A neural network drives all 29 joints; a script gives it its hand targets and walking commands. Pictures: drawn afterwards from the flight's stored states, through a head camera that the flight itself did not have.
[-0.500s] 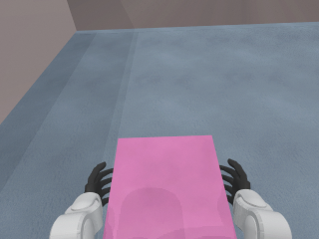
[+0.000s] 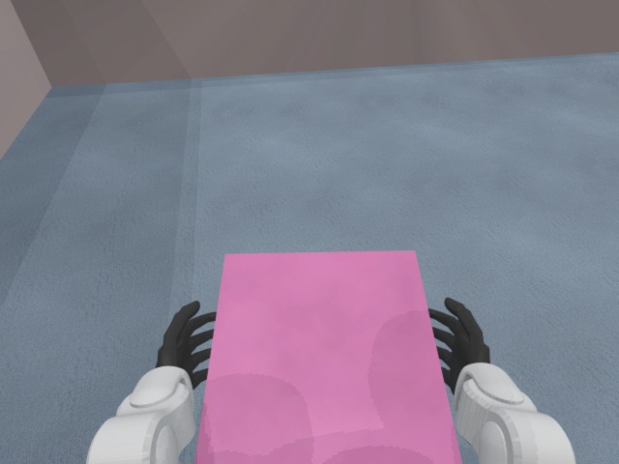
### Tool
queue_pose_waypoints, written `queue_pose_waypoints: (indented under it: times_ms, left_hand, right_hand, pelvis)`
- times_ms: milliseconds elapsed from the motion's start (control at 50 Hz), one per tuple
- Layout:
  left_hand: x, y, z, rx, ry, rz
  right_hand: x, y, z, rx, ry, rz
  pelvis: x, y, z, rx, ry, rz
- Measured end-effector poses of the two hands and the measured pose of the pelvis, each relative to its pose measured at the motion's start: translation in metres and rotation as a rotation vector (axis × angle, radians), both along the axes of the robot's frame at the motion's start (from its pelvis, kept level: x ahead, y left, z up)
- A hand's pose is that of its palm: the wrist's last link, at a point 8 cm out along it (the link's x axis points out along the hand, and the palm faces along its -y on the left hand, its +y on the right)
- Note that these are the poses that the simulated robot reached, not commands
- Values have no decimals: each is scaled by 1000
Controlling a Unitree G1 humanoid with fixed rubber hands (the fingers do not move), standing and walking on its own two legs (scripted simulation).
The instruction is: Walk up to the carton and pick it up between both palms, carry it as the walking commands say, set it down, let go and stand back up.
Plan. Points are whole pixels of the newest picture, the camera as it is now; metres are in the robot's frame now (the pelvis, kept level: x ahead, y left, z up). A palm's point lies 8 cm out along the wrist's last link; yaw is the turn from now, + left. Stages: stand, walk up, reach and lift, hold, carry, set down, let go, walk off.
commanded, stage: carry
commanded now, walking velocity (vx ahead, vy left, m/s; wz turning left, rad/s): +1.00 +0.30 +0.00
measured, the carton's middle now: (322, 386) +0.24 -0.01 +0.03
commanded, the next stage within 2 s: none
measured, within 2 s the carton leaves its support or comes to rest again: neither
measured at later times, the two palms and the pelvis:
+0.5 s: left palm (148, 158) +0.67 +0.29 +0.07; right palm (309, 148) +0.70 -0.02 +0.08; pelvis +0.46 +0.12 -0.02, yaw +3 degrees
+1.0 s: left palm (152, 73) +1.12 +0.40 +0.06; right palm (264, 71) +1.15 +0.09 +0.05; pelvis +0.90 +0.23 -0.03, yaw +5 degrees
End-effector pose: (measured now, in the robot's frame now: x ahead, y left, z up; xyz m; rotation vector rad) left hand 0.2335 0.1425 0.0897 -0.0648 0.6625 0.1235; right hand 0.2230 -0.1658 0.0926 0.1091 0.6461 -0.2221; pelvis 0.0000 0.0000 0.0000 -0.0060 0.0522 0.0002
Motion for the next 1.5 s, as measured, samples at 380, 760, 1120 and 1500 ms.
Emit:
queue_pose_waypoints:
  times_ms: [380,760,1120,1500]
  left_hand:
    - [307,103,-27,-9,87,194]
    - [677,201,1,-15,3,-6]
    - [961,284,-27,26,126,197]
    - [1332,392,-23,-11,66,18]
  right_hand:
    - [367,107,-26,-2,81,190]
    - [675,201,5,-13,3,-8]
    - [1022,288,-38,25,120,198]
    - [1338,391,-19,-10,62,18]
  pelvis:
    - [342,63,-4,-18,-5,103]
    - [677,201,5,3,7,3]
    - [996,243,-5,-7,-22,92]
    - [1325,387,-7,16,0,7]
